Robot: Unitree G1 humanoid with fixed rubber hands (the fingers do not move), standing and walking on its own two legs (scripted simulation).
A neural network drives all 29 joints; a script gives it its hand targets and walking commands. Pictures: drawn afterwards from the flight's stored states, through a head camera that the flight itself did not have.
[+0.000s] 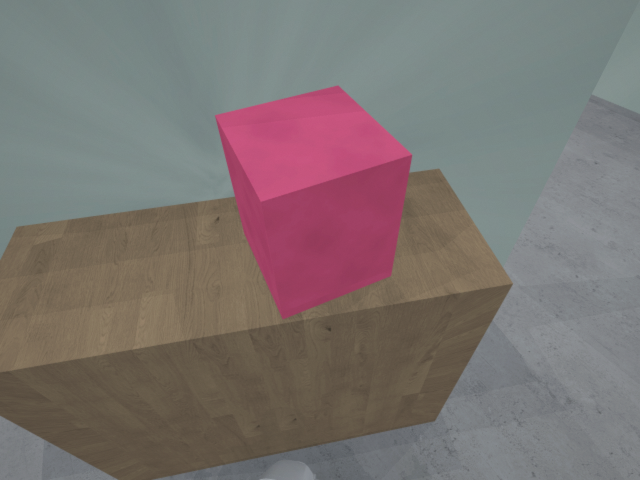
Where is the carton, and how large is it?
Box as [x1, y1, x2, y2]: [215, 86, 411, 318]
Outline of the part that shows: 338,86 325,88 215,115 244,233 282,318 389,276 391,273 411,154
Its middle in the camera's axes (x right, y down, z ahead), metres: -0.02 -0.06 +0.62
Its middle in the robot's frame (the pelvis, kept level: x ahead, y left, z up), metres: +0.50 +0.08 +0.06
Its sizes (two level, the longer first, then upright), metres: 0.210 0.200 0.250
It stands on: a pedestal, 0.69 m high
